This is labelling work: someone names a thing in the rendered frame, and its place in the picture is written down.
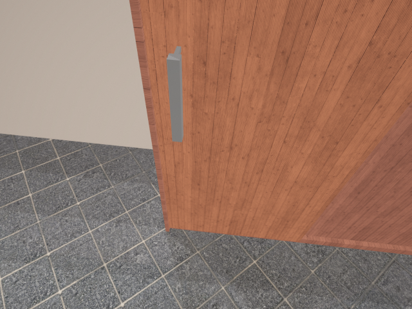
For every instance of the handle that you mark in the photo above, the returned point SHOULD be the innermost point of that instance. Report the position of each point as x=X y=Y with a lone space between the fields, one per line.
x=174 y=73

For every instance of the wardrobe door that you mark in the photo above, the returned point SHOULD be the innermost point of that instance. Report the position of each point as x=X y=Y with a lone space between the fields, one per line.
x=375 y=205
x=283 y=100

